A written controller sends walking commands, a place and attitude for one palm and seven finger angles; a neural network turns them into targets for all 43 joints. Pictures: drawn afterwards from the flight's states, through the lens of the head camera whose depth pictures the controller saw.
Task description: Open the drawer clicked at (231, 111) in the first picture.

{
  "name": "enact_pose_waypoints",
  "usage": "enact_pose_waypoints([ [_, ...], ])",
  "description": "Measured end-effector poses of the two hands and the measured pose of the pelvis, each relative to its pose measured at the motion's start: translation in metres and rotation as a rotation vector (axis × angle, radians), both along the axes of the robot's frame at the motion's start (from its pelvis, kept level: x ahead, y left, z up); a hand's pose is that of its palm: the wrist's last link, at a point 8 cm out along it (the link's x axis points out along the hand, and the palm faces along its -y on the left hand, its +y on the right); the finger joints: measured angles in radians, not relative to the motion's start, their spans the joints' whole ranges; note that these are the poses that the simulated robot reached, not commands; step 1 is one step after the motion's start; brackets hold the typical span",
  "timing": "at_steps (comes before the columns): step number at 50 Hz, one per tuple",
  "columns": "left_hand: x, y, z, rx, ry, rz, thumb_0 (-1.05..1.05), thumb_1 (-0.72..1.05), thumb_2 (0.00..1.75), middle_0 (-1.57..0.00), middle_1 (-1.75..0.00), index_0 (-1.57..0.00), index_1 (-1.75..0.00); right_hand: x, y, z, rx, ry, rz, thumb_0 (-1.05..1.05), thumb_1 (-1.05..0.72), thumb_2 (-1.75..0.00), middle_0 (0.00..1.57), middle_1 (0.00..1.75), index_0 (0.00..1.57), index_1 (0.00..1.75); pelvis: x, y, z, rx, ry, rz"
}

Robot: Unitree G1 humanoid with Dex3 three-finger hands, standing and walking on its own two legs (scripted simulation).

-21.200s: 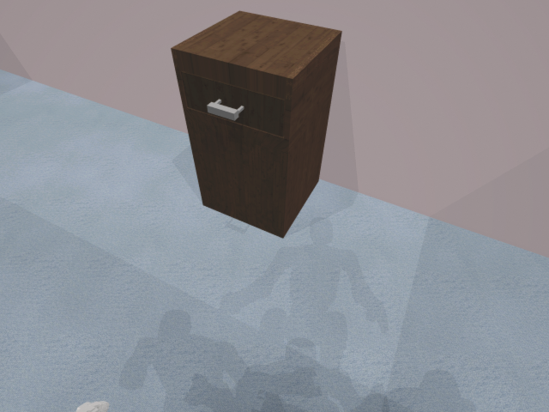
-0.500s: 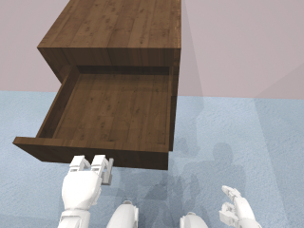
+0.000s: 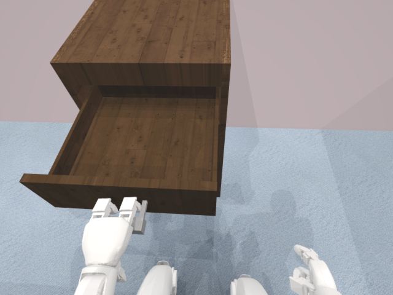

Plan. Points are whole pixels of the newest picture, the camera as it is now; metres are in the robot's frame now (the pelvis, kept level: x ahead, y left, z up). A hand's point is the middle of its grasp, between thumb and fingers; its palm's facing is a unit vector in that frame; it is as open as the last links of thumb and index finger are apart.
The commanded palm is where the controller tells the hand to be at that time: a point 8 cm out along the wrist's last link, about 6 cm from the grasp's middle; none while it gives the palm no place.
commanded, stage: lift the hand off the handle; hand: left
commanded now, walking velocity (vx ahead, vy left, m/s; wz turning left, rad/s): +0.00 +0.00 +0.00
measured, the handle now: (121, 214) +0.29 +0.19 -0.03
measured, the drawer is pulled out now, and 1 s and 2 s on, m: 0.30 0.29 0.29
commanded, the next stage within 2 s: none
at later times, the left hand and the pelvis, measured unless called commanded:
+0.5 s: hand (116, 231) +0.25 +0.19 -0.02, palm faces -0.01 -0.11 -0.99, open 13.7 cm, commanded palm +0.23 +0.19 +0.04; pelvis +0.01 +0.01 +0.02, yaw -1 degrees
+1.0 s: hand (104, 224) +0.25 +0.20 +0.02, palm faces +0.00 -0.12 -0.99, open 13.6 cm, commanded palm +0.23 +0.19 +0.08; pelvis +0.02 +0.01 +0.04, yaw +0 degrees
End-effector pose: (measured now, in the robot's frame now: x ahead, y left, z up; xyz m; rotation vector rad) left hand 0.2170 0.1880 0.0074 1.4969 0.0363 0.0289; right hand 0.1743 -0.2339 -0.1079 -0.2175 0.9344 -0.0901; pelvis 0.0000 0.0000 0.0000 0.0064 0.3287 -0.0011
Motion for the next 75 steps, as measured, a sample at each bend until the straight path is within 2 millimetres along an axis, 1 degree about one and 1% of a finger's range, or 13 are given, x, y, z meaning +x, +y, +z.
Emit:
enact_pose_waypoints([
  [5,0.006,0.0,-0.001,0.003,-0.002,0.002,0.0,-0.49,0.31,-0.34,-1.23,-0.33,-1.21,-0.005,0.006,-0.003,0.007,0.014,-0.001,0.01,-0.9,-0.9,0.2,0.3,0.2,0.3,-0.003,0.002,0.001,-0.002,-0.002,0.003],
  [9,0.01,0.0,0.001,0.002,0.011,0.003,0.0,-0.49,0.31,-0.35,-1.22,-0.34,-1.22,-0.009,0.011,-0.002,0.016,0.022,-0.008,0.01,-0.9,-0.9,0.2,0.3,0.2,0.3,-0.004,0.003,0.004,-0.003,-0.01,0.003],
  [14,0.014,0.0,0.007,-0.019,0.029,0.006,0.0,-0.49,0.31,-0.36,-1.21,-0.35,-1.22,-0.012,0.013,0.006,0.019,0.018,-0.026,0.01,-0.9,-0.9,0.2,0.3,0.2,0.3,-0.002,0.005,0.011,-0.003,-0.021,-0.003],
  [19,0.013,0.002,0.015,-0.027,0.021,-0.002,0.0,-0.49,0.3,-0.37,-1.2,-0.35,-1.22,-0.012,0.011,0.015,0.008,0.011,-0.034,0.01,-0.9,-0.9,0.2,0.3,0.2,0.3,0.002,0.007,0.016,-0.006,-0.03,-0.007],
  [29,0.01,0.006,0.032,-0.033,-0.015,0.016,0.0,-0.49,0.3,-0.36,-1.2,-0.34,-1.21,0.0,0.008,0.029,0.0,-0.01,-0.029,0.01,-0.9,-0.9,0.2,0.3,0.2,0.3,0.008,0.011,0.023,-0.009,-0.051,-0.01],
  [36,0.011,0.014,0.044,-0.021,0.001,0.061,0.0,-0.49,0.3,-0.34,-1.2,-0.35,-1.21,0.013,0.016,0.038,0.019,-0.033,-0.003,0.01,-0.9,-0.9,0.2,0.3,0.2,0.3,0.012,0.012,0.031,-0.009,-0.074,-0.002],
  [41,0.013,0.016,0.049,-0.031,0.031,0.053,0.0,-0.49,0.3,-0.33,-1.2,-0.36,-1.22,0.02,0.023,0.045,0.027,-0.05,0.014,0.01,-0.9,-0.9,0.2,0.3,0.2,0.3,0.015,0.012,0.036,-0.009,-0.083,0.001],
  [45,0.013,0.016,0.056,-0.042,0.023,0.04,0.0,-0.49,0.3,-0.33,-1.2,-0.36,-1.22,0.024,0.025,0.049,0.035,-0.06,0.024,0.01,-0.9,-0.9,0.2,0.3,0.2,0.3,0.017,0.012,0.038,-0.01,-0.088,0.001],
  [55,0.011,0.014,0.072,-0.048,-0.01,0.035,0.0,-0.49,0.3,-0.32,-1.2,-0.36,-1.21,0.028,0.026,0.052,0.053,-0.058,0.031,0.01,-0.9,-0.9,0.2,0.3,0.2,0.3,0.022,0.013,0.042,-0.009,-0.102,-0.001],
  [60,0.01,0.012,0.081,-0.05,-0.024,0.038,0.0,-0.49,0.3,-0.32,-1.2,-0.34,-1.21,0.029,0.025,0.056,0.061,-0.062,0.034,0.01,-0.9,-0.9,0.2,0.3,0.2,0.3,0.023,0.012,0.046,-0.006,-0.115,-0.002],
  [69,0.014,0.005,0.095,-0.055,-0.025,0.031,0.0,-0.49,0.3,-0.32,-1.2,-0.32,-1.2,0.031,0.024,0.065,0.075,-0.081,0.035,0.01,-0.9,-0.9,0.2,0.3,0.2,0.3,0.023,0.008,0.053,-0.001,-0.14,-0.004],
  [75,0.014,0.004,0.104,-0.049,-0.024,0.031,0.0,-0.49,0.3,-0.32,-1.2,-0.32,-1.2,0.034,0.022,0.071,0.083,-0.093,0.037,0.01,-0.9,-0.9,0.2,0.3,0.2,0.3,0.024,0.005,0.057,0.003,-0.156,-0.005],
])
